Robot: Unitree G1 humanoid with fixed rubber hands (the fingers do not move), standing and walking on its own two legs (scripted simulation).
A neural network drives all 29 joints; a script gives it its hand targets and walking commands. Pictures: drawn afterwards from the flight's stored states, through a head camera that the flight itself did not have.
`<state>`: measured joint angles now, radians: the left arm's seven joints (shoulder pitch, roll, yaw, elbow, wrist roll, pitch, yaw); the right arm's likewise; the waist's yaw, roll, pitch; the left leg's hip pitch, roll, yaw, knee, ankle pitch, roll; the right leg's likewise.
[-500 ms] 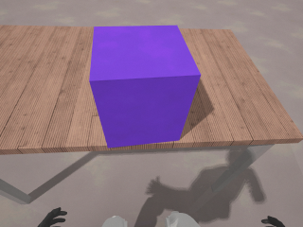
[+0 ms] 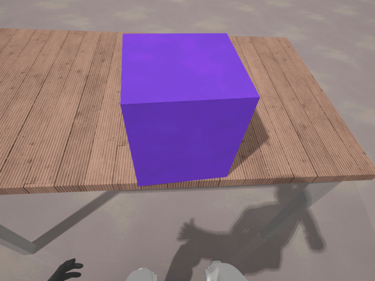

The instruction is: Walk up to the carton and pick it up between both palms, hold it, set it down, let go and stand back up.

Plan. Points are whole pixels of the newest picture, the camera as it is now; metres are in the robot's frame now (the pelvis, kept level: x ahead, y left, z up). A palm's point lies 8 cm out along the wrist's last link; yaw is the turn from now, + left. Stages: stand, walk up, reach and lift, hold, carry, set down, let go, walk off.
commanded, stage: walk up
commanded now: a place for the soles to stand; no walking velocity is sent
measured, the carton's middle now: (180, 113) +0.44 +0.03 +0.12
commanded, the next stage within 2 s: reach and lift in 1.36 s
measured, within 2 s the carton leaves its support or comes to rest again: neither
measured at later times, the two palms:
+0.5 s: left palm out of the picture +0.12 +0.27 -0.10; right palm out of the picture +0.10 -0.35 -0.06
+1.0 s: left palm out of the picture +0.13 +0.27 -0.10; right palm out of the picture +0.11 -0.34 -0.05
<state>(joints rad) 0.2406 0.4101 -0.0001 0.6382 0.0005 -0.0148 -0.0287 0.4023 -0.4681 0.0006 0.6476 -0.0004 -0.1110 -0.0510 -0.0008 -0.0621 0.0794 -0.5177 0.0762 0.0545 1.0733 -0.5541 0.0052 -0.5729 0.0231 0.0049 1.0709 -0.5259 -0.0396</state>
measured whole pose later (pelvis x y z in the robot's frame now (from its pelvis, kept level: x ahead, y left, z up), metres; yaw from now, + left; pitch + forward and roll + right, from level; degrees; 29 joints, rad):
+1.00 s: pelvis +0.02 -0.02 +0.00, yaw +0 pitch -2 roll +0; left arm 0.27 0.41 0.00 0.64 0.00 -0.02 -0.02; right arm 0.34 -0.45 0.00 0.65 0.00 -0.08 -0.05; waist 0.00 -0.06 0.08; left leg -0.53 0.07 0.04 1.07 -0.54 0.01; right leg -0.55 0.02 -0.01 1.06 -0.48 -0.04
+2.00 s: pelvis +0.00 -0.02 +0.05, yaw +1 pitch +0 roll +0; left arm 0.13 0.30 0.00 0.43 0.00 0.16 0.10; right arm 0.17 -0.27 -0.11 0.83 -0.03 -0.36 0.08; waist 0.00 -0.07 0.08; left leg -0.42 0.07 0.04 0.70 -0.29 -0.01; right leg -0.44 0.02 -0.02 0.69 -0.26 -0.03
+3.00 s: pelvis +0.02 -0.06 +0.06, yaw +2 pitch +3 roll +3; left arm 0.22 0.28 0.00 -0.06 -0.15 0.14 0.17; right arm 0.25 -0.21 -0.01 0.04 0.11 -0.05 0.07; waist 0.00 -0.09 0.07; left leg -0.31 0.06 0.04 0.44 -0.18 -0.02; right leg -0.39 0.02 -0.02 0.57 -0.23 -0.05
